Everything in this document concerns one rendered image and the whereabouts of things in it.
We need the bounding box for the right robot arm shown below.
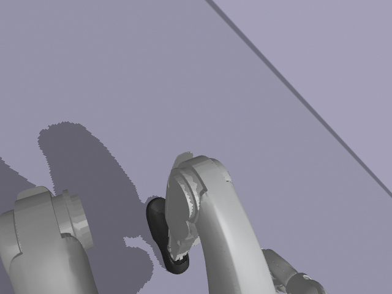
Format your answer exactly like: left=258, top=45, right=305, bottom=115
left=286, top=273, right=328, bottom=294

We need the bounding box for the right robot hand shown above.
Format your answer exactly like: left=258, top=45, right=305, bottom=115
left=261, top=247, right=299, bottom=294

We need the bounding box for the right robot foot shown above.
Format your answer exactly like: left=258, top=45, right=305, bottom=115
left=146, top=197, right=189, bottom=274

